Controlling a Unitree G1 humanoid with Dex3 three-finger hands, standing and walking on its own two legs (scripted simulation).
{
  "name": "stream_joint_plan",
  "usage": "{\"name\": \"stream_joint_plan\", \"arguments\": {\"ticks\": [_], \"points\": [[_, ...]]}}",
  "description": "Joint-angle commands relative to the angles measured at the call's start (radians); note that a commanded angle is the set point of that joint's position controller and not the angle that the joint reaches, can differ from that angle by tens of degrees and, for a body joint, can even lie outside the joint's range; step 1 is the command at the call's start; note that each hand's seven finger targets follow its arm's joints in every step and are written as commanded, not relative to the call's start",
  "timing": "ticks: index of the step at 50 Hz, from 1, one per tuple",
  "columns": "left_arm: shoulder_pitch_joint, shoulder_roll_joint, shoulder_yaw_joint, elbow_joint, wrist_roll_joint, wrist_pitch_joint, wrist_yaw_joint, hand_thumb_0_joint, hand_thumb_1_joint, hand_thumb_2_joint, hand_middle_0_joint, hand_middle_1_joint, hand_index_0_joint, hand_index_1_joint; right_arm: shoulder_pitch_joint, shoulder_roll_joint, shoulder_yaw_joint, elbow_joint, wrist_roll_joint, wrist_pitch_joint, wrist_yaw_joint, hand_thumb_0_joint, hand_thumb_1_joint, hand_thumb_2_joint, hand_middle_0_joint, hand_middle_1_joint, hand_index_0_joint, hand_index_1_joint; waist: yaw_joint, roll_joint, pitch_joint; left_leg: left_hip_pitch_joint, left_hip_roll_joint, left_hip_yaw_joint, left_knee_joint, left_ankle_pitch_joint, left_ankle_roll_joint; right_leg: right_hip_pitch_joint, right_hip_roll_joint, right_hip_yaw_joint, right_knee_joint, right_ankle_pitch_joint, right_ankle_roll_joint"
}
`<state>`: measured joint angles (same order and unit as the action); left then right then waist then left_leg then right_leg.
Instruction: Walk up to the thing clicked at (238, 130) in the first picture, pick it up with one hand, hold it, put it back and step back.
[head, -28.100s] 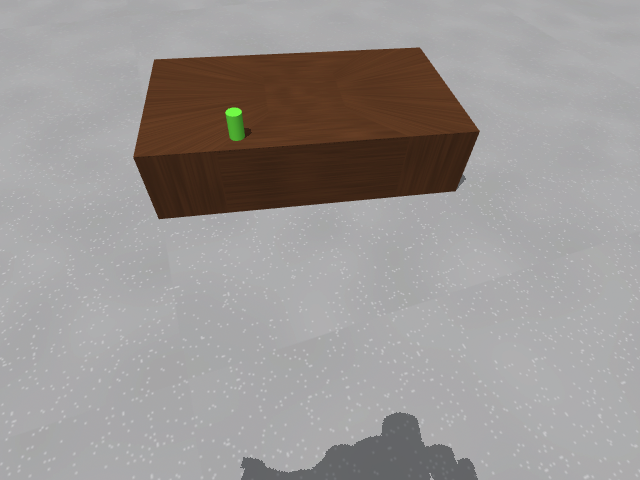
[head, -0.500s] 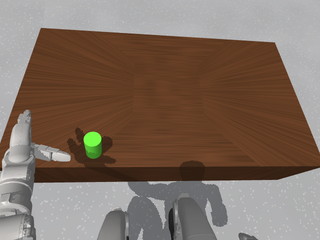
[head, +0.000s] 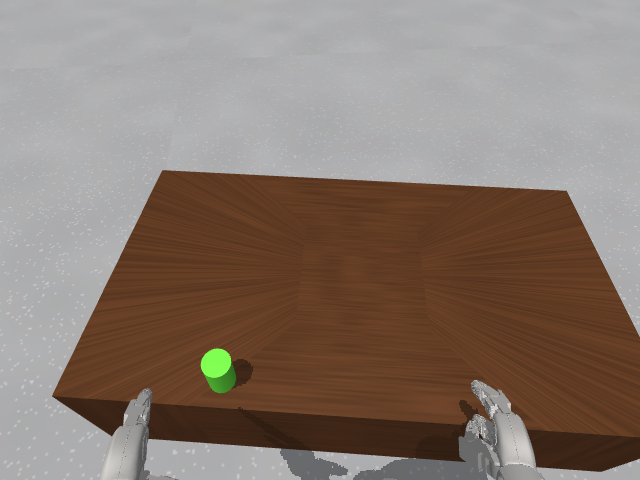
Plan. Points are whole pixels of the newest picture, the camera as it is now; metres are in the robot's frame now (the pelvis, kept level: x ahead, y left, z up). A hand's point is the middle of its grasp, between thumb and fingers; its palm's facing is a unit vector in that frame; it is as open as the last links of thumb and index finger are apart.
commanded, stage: home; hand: left
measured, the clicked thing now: (219, 371) +0.39 +0.21 -0.35
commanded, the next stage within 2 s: stand in 1.98 s
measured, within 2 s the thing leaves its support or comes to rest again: neither
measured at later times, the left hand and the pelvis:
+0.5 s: hand out of the picture +0.15 +0.19 -0.09, palm faces -0.02 -0.95 -0.32, open 17.3 cm; pelvis -0.01 +0.00 +0.01, yaw +0 degrees
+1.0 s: hand out of the picture +0.04 +0.24 -0.11, palm faces +0.02 -0.92 -0.39, open 17.5 cm; pelvis -0.02 -0.01 +0.04, yaw +2 degrees
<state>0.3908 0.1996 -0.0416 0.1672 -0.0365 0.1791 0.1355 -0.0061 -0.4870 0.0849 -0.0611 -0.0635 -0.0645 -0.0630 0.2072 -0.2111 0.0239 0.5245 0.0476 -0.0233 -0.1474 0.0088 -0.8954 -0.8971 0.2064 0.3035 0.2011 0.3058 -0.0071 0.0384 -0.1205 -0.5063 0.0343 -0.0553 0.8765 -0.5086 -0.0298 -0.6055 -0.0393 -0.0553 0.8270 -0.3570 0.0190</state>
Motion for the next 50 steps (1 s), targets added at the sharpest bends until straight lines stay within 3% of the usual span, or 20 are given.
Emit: {"name": "stream_joint_plan", "arguments": {"ticks": [1, 4, 9, 10, 12, 13, 15, 19, 20, 21, 23, 27, 34, 36, 40, 42, 49, 50], "points": [[-0.104, 0.162, 0.108, -0.279, 0.010, -0.039, 0.017, 0.000, -0.540, 0.061, -0.050, -0.054, -0.050, -0.054, -0.023, -0.111, -0.040, -0.144, -0.015, -0.065, -0.025, 0.000, -0.896, -0.902, 0.201, 0.301, 0.201, 0.301, -0.030, -0.050, -0.076, -0.035, -0.039, 0.071, -0.138, 0.265, 0.042, 0.197, 0.030, -0.006, -0.124, 0.191, -0.018], [-0.108, 0.136, 0.093, -0.252, 0.015, -0.033, 0.019, 0.000, -0.501, 0.084, -0.054, -0.060, -0.053, -0.061, -0.029, -0.103, -0.034, -0.143, -0.025, -0.087, -0.031, 0.000, -0.896, -0.902, 0.201, 0.301, 0.201, 0.301, -0.042, -0.020, -0.056, -0.029, -0.045, 0.073, -0.143, 0.229, 0.041, 0.189, 0.025, -0.001, -0.131, 0.164, -0.018], [-0.033, 0.110, 0.068, -0.259, 0.020, -0.019, 0.023, 0.000, -0.537, 0.063, -0.050, -0.055, -0.050, -0.055, -0.024, -0.104, -0.034, -0.148, -0.034, -0.105, -0.034, 0.000, -0.896, -0.902, 0.201, 0.301, 0.201, 0.301, -0.021, 0.017, -0.131, 0.009, -0.046, 0.065, -0.136, 0.295, 0.031, 0.229, 0.026, -0.010, -0.115, 0.217, -0.023], [-0.057, 0.110, 0.057, -0.270, 0.020, -0.017, 0.025, 0.000, -0.528, 0.068, -0.051, -0.056, -0.051, -0.057, -0.026, -0.109, -0.036, -0.141, -0.034, -0.111, -0.033, 0.000, -0.896, -0.902, 0.201, 0.301, 0.201, 0.301, -0.024, 0.006, -0.105, 0.005, -0.043, 0.058, -0.144, 0.289, 0.030, 0.216, 0.029, -0.017, -0.116, 0.203, -0.024], [0.021, 0.097, 0.059, -0.215, 0.024, -0.007, 0.028, 0.000, -0.528, 0.068, -0.051, -0.057, -0.051, -0.057, -0.019, -0.105, -0.036, -0.139, -0.036, -0.115, -0.031, 0.000, -0.896, -0.901, 0.201, 0.301, 0.201, 0.301, -0.014, -0.014, -0.121, -0.008, -0.043, 0.057, -0.132, 0.318, 0.029, 0.240, 0.031, -0.021, -0.114, 0.228, -0.023], [-0.020, 0.116, 0.068, -0.261, 0.023, -0.010, 0.030, 0.000, -0.530, 0.067, -0.051, -0.057, -0.051, -0.057, -0.024, -0.109, -0.040, -0.139, -0.033, -0.119, -0.031, 0.000, -0.897, -0.901, 0.201, 0.301, 0.201, 0.301, -0.011, -0.027, -0.105, -0.013, -0.042, 0.055, -0.141, 0.295, 0.032, 0.235, 0.031, -0.022, -0.119, 0.208, -0.022], [0.039, 0.084, 0.053, -0.170, 0.025, -0.004, 0.028, 0.000, -0.528, 0.069, -0.051, -0.057, -0.051, -0.058, -0.035, -0.103, -0.035, -0.144, -0.034, -0.119, -0.026, 0.000, -0.897, -0.901, 0.201, 0.301, 0.200, 0.301, -0.010, -0.050, -0.035, -0.050, -0.040, 0.054, -0.151, 0.257, 0.032, 0.203, 0.034, -0.028, -0.128, 0.163, -0.022], [-0.018, 0.124, 0.085, -0.228, 0.027, -0.015, 0.028, 0.000, -0.530, 0.067, -0.051, -0.058, -0.051, -0.058, -0.038, -0.107, -0.040, -0.145, -0.031, -0.123, -0.020, 0.000, -0.898, -0.901, 0.200, 0.301, 0.200, 0.301, -0.002, -0.044, -0.021, -0.069, -0.041, 0.055, -0.166, 0.194, 0.036, 0.190, 0.034, -0.025, -0.136, 0.100, -0.022], [-0.139, 0.210, 0.134, 0.098, 0.114, -0.096, -0.031, 0.000, -0.563, 0.048, -0.048, -0.053, -0.047, -0.053, -0.022, -0.227, -0.099, 0.065, -0.140, -0.058, 0.036, 0.000, -0.898, -0.901, 0.200, 0.301, 0.200, 0.301, 0.010, -0.031, 0.052, 0.010, 0.012, -0.018, -0.243, 0.261, 0.018, 0.256, -0.026, 0.045, -0.125, 0.142, -0.070], [-0.101, 0.227, 0.137, 0.159, 0.129, -0.129, -0.057, 0.000, -0.566, 0.046, -0.047, -0.052, -0.047, -0.052, 0.012, -0.239, -0.105, 0.096, -0.137, -0.030, 0.059, 0.000, -0.898, -0.901, 0.200, 0.301, 0.200, 0.301, 0.009, -0.026, -0.013, 0.071, 0.024, -0.016, -0.235, 0.299, 0.038, 0.277, -0.038, 0.056, -0.127, 0.166, -0.079], [-0.094, 0.223, 0.121, 0.222, 0.114, -0.165, -0.083, 0.000, -0.559, 0.050, -0.048, -0.053, -0.048, -0.053, 0.003, -0.224, -0.105, 0.105, -0.124, -0.009, 0.082, 0.000, -0.898, -0.901, 0.200, 0.301, 0.200, 0.301, 0.017, -0.007, -0.033, 0.110, 0.014, -0.013, -0.244, 0.274, 0.055, 0.289, -0.043, 0.064, -0.155, 0.165, -0.080], [-0.168, 0.242, 0.110, 0.345, 0.096, -0.196, -0.098, 0.000, -0.545, 0.059, -0.050, -0.057, -0.049, -0.056, 0.003, -0.212, -0.104, 0.129, -0.103, -0.002, 0.111, 0.000, -0.899, -0.901, 0.200, 0.300, 0.200, 0.300, 0.016, -0.019, 0.029, 0.125, 0.007, -0.017, -0.296, 0.213, 0.044, 0.315, -0.058, 0.085, -0.225, 0.140, -0.064], [-0.198, 0.257, 0.103, 0.538, 0.083, -0.204, -0.096, 0.000, -0.559, 0.051, -0.048, -0.054, -0.048, -0.054, 0.010, -0.242, -0.109, 0.221, -0.099, 0.009, 0.116, 0.000, -0.899, -0.901, 0.200, 0.300, 0.200, 0.300, 0.014, 0.023, 0.131, 0.163, 0.038, -0.067, -0.420, 0.255, 0.040, 0.360, -0.046, 0.056, -0.282, 0.164, -0.041], [-0.193, 0.274, 0.105, 0.584, 0.082, -0.206, -0.094, 0.000, -0.556, 0.052, -0.048, -0.055, -0.048, -0.055, 0.020, -0.244, -0.110, 0.246, -0.095, 0.017, 0.118, 0.000, -0.899, -0.901, 0.200, 0.300, 0.200, 0.300, 0.014, -0.022, 0.138, 0.171, 0.025, -0.052, -0.419, 0.241, 0.032, 0.382, -0.053, 0.066, -0.325, 0.137, -0.041], [-0.196, 0.292, 0.104, 0.660, 0.076, -0.208, -0.090, 0.000, -0.584, 0.036, -0.046, -0.051, -0.046, -0.051, 0.029, -0.260, -0.108, 0.289, -0.088, 0.023, 0.116, 0.000, -0.899, -0.901, 0.200, 0.300, 0.200, 0.300, 0.019, -0.037, 0.119, 0.220, 0.025, -0.046, -0.431, 0.301, 0.030, 0.437, -0.067, 0.074, -0.363, 0.180, -0.044], [-0.209, 0.298, 0.100, 0.691, 0.074, -0.206, -0.088, 0.000, -0.597, 0.029, -0.044, -0.049, -0.044, -0.048, 0.045, -0.258, -0.099, 0.311, -0.085, 0.022, 0.114, 0.000, -0.899, -0.901, 0.200, 0.300, 0.200, 0.300, 0.010, -0.031, 0.103, 0.257, 0.036, -0.048, -0.448, 0.371, 0.029, 0.455, -0.074, 0.074, -0.363, 0.250, -0.045], [-0.231, 0.332, 0.093, 0.786, 0.073, -0.198, -0.089, 0.000, -0.571, 0.044, -0.047, -0.053, -0.047, -0.053, 0.035, -0.267, -0.086, 0.372, -0.080, 0.038, 0.117, 0.000, -0.899, -0.901, 0.200, 0.300, 0.200, 0.300, 0.013, -0.069, 0.172, 0.278, 0.023, -0.040, -0.471, 0.277, 0.027, 0.413, -0.094, 0.113, -0.494, 0.039, -0.032], [-0.252, 0.339, 0.094, 0.793, 0.071, -0.196, -0.091, 0.000, -0.588, 0.034, -0.045, -0.050, -0.045, -0.050, 0.049, -0.269, -0.081, 0.380, -0.080, 0.037, 0.117, 0.000, -0.899, -0.901, 0.200, 0.300, 0.200, 0.300, 0.003, -0.056, 0.187, 0.271, 0.031, -0.045, -0.498, 0.268, 0.027, 0.412, -0.089, 0.104, -0.487, 0.036, -0.028]]}}
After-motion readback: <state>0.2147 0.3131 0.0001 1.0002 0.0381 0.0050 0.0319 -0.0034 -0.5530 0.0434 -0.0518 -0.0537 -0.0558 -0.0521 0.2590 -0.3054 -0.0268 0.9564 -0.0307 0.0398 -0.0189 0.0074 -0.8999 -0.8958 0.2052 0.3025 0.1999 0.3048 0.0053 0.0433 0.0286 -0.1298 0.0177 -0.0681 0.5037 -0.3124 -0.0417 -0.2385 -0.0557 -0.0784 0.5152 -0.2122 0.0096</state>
